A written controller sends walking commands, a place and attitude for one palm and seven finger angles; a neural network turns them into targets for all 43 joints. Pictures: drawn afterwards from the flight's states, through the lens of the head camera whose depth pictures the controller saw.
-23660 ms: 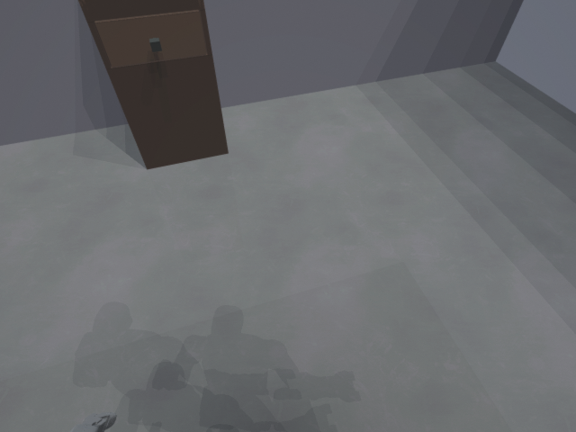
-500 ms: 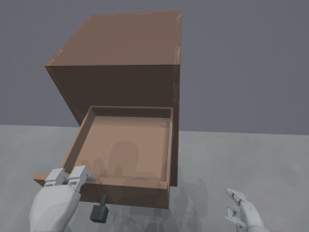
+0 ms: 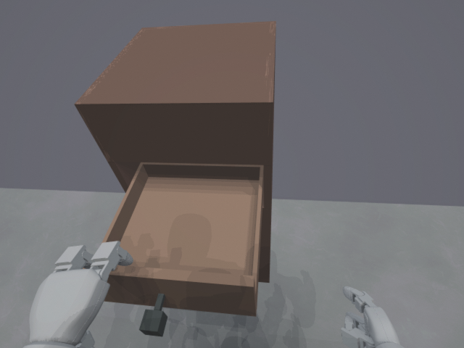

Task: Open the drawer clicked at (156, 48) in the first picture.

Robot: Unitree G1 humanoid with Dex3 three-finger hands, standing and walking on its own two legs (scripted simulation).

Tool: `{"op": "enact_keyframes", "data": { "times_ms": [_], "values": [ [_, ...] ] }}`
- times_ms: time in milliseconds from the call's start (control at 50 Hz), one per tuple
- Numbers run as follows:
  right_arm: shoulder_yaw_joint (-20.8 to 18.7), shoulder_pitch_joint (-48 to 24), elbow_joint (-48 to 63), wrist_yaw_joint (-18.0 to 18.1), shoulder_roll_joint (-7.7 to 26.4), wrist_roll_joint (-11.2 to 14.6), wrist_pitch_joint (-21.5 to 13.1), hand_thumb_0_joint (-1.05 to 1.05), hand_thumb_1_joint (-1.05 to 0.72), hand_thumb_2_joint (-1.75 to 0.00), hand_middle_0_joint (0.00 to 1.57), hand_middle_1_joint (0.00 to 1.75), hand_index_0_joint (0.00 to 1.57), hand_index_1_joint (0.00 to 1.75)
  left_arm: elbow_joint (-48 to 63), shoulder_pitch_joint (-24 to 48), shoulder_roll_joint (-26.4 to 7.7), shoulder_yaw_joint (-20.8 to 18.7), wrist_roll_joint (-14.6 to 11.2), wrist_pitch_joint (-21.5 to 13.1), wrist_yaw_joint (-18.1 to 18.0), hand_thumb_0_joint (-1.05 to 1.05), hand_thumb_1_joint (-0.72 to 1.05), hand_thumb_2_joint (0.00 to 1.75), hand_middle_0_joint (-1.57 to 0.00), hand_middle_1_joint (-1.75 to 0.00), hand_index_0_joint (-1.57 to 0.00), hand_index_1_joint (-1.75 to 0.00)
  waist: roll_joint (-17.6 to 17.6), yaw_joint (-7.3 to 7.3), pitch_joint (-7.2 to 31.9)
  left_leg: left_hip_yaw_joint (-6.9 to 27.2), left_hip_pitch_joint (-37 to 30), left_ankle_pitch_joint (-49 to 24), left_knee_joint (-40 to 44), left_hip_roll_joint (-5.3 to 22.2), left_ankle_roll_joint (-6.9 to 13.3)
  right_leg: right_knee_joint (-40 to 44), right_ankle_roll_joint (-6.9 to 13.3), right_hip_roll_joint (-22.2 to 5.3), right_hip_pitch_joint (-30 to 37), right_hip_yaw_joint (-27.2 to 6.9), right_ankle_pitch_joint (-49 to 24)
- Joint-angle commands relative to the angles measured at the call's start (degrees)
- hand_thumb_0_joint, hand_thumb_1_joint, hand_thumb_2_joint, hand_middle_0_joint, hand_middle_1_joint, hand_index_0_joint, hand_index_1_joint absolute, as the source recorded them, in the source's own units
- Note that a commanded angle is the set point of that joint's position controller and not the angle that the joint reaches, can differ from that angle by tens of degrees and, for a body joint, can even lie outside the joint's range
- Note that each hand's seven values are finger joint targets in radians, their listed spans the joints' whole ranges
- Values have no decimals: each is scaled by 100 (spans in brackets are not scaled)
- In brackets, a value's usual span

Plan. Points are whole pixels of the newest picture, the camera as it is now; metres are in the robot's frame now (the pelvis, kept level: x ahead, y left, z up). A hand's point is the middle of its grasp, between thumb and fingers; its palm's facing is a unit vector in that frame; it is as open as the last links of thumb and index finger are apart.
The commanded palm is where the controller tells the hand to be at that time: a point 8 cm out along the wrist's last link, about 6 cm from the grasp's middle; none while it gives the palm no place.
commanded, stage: draw the hand back to the body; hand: left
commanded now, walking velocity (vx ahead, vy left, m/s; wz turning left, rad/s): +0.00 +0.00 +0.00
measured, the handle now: (156, 313) +0.20 +0.20 -0.11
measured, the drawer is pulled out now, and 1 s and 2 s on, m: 0.30 0.30 0.30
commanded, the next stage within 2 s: step back with the hand held close in 1.22 s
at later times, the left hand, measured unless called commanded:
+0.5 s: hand (86, 271) +0.18 +0.22 +0.14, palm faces +0.33 -0.87 -0.38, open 13.0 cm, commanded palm +0.12 +0.26 +0.17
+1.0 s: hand (55, 249) +0.19 +0.24 +0.18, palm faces +0.43 -0.80 -0.43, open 8.8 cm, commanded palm +0.13 +0.28 +0.20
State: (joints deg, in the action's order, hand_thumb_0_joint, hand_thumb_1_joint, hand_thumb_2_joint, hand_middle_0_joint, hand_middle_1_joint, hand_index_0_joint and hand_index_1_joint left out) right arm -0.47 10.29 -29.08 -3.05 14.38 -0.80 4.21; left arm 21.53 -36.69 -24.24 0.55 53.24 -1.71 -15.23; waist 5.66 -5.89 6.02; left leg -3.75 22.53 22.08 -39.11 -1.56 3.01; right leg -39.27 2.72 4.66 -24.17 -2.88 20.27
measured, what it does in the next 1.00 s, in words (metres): stands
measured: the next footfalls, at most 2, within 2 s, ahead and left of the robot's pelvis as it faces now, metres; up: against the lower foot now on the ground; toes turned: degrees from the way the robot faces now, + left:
none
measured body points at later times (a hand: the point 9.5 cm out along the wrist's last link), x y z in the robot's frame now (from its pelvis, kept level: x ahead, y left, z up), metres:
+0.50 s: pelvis +0.01 +0.01 +0.02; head +0.00 -0.02 +0.47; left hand +0.15 +0.26 +0.16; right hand +0.21 -0.19 -0.07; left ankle -0.02 +0.08 -0.72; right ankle -0.01 -0.09 -0.72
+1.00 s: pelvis +0.02 +0.00 +0.02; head +0.01 -0.03 +0.47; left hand +0.16 +0.28 +0.20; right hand +0.23 -0.21 -0.06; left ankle -0.02 +0.08 -0.72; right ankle -0.01 -0.09 -0.72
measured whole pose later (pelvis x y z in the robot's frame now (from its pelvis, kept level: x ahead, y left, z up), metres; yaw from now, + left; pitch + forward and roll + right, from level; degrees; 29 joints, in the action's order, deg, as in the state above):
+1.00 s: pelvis +0.02 +0.00 +0.02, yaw +3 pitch -2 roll -1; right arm 0.6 9.4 -35.6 3.6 13.1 1.1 -6.4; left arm 27.7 -32.0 -19.6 -16.5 -4.2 -5.3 -6.3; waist 4.6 -3.5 -0.1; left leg -0.2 6.5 16.5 -24.7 -2.2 2.4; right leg -23.0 2.9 3.9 -6.4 -0.3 14.9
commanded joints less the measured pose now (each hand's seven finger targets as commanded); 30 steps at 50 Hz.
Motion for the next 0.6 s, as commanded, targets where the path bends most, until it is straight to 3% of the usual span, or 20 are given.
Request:
{"op": "enact_keyframes", "data": {
  "times_ms": [0, 20, 40, 60, 80, 120, 140, 160, 180, 200, 220, 240, 260, 300, 320, 360, 420, 460, 520, 580],
  "values": [
    [-191, -806, 1027, 86, 470, 20, -310, 0, -90, -90, 20, 30, 20, 30, 1329, 101, -969, -860, -30, -176, -207, 0, -50, 30, -30, -120, -30, -120, -481, -7, 397, 496, -770, -1459, 405, 255, -91, 905, 119, -390, 6, -624, -1251],
    [-167, -913, 1013, 93, 487, 53, -312, 0, -90, -90, 20, 30, 20, 30, 1291, 133, -1047, -974, -90, -178, -201, 0, -50, 30, -30, -120, -30, -120, -372, -7, 298, 550, -783, -1451, 468, 237, -110, 961, 140, -385, 48, -669, -1288],
    [-141, -823, 1009, 84, 493, 11, -297, 0, -90, -90, 20, 30, 20, 30, 1293, 165, -1189, -1120, -28, -161, -201, 0, -50, 30, -30, -120, -30, -120, -445, -34, 521, 502, -806, -1493, 446, 248, -104, 910, 106, -403, 82, -611, -1247],
    [-178, -886, 965, 117, 462, 65, -279, 0, -90, -90, 20, 30, 20, 30, 1188, 106, -1035, -1014, -116, -172, -185, 0, -50, 30, -30, -120, -30, -120, -532, -6, 248, 521, -750, -1458, 493, 234, -98, 962, 110, -379, 79, -597, -1290],
    [-169, -851, 977, 108, 510, 24, -269, 0, -90, -90, 20, 30, 20, 30, 1282, 256, -1155, -1110, -66, -177, -171, 0, -50, 30, -30, -120, -30, -120, -384, -23, 466, 499, -836, -1458, 496, 246, -108, 970, 97, -404, 75, -607, -1222],
    [-176, -994, 975, 134, 500, 97, -285, 0, -90, -90, 20, 30, 20, 30, 1267, 180, -1088, -1103, -224, -154, -124, 0, -50, 30, -30, -120, -30, -120, -352, -6, 241, 572, -878, -1502, 588, 254, -114, 1054, 115, -392, 125, -614, -1292],
    [-138, -902, 949, 119, 512, 56, -263, 0, -90, -90, 20, 30, 20, 30, 1263, 326, -1178, -1117, -160, -137, -79, 0, -50, 30, -30, -120, -30, -120, -374, -5, 467, 536, -932, -1576, 591, 270, -106, 999, 70, -412, 151, -497, -1242],
    [-185, -942, 928, 154, 487, 89, -264, 0, -90, -90, 20, 30, 20, 30, 1269, 291, -981, -952, -280, -149, -22, 0, -50, 30, -30, -120, -30, -120, -497, 24, 281, 532, -908, -1574, 650, 266, -94, 1050, 63, -408, 211, -476, -1346],
    [-172, -914, 949, 160, 526, 75, -275, 0, -90, -90, 20, 30, 20, 30, 1264, 275, -1200, -1128, -257, -152, 24, 0, -50, 30, -30, -120, -30, -120, -494, -38, 425, 517, -937, -1616, 643, 263, -87, 1069, 44, -425, 271, -501, -1390],
    [-181, -932, 943, 184, 514, 90, -278, 0, -90, -90, 20, 30, 20, 30, 1291, 194, -1179, -1102, -315, -157, 58, 0, -50, 30, -30, -120, -30, -120, -521, -22, 324, 510, -953, -1635, 674, 257, -84, 1112, 42, -433, 325, -515, -1479],
    [-131, -469, 1136, 343, 187, 262, -644, 0, -90, -90, 20, 30, 20, 30, 1494, 309, 816, -685, -4470, -225, 354, 0, -47, 32, -30, -118, -30, -118, -525, 521, -11, 650, -1795, -1413, 897, 499, 52, 1107, -11, -429, 784, 91, -1182],
    [-77, -432, 991, 478, 294, 305, -884, 0, -90, -90, 20, 30, 20, 30, 1070, -28, 255, -983, -4679, -324, 426, 0, -43, 33, -29, -115, -29, -115, -584, 396, 91, 669, -1814, -1545, 1036, 550, 28, 1074, -57, -409, 794, 192, -848],
    [-54, -519, 966, 651, 288, 268, -919, 0, -90, -90, 20, 30, 20, 30, 1448, -161, 192, -1073, -5122, -398, 512, 0, -40, 34, -29, -113, -29, -113, -772, 338, -50, 680, -1643, -1749, 1147, 551, -25, 1208, -70, -478, 1013, 267, -1029],
    [-7, -527, 869, 825, 319, 211, -1127, 0, -90, -90, 20, 30, 20, 30, 1887, 360, -139, -1289, -5333, -585, 564, 0, -32, 37, -29, -109, -29, -109, -697, 359, -106, 596, -1597, -1748, 1212, 486, -53, 1437, -94, -573, 1145, 218, -1301],
    [0, -586, 785, 876, 340, 201, -1242, 0, -90, -90, 20, 30, 20, 30, 1980, 454, -344, -1519, -5382, -632, 543, 0, -29, 39, -29, -107, -29, -107, -349, 325, -218, 579, -1543, -1710, 1249, 447, -82, 1553, -61, -581, 1166, 140, -1294],
    [47, -460, 651, 881, 279, 174, -1416, 0, -90, -90, 20, 30, 20, 30, 1918, 423, -120, -1379, -5423, -710, 594, 0, -22, 42, -28, -102, -28, -102, -223, 348, -364, 611, -1569, -1998, 1328, 470, -144, 1609, -45, -607, 1191, 223, -1437],
    [48, -556, 505, 839, 293, 184, -1548, 0, -90, -90, 20, 30, 20, 30, 1877, 401, -164, -1525, -5478, -732, 659, 0, -12, 47, -27, -95, -27, -95, 93, 297, -544, 654, -1489, -2096, 1464, 483, -223, 1733, -2, -594, 1311, 213, -1471],
    [42, -550, 467, 799, 288, 177, -1546, 0, -90, -90, 20, 30, 20, 30, 1753, 254, -47, -1508, -5549, -747, 716, 0, -5, 50, -27, -91, -27, -91, -140, 298, -472, 661, -1504, -2160, 1548, 500, -252, 1697, -22, -576, 1426, 273, -1501],
    [5, -650, 413, 755, 324, 188, -1571, 0, -90, -90, 20, 30, 20, 30, 1867, 238, -130, -1679, -5587, -758, 768, 0, 6, 54, -26, -84, -26, -84, -23, 271, -335, 641, -1549, -2427, 1561, 516, -270, 1731, -17, -576, 1565, 219, -1721],
    [-20, -645, 392, 734, 344, 179, -1508, 0, -90, -90, 20, 30, 20, 30, 1849, 242, -177, -1806, -5639, -754, 798, 0, 17, 58, -25, -77, -25, -77, -404, 271, -99, 594, -1660, -2522, 1577, 514, -242, 1723, -61, -577, 1663, 246, -1879]
  ]
}}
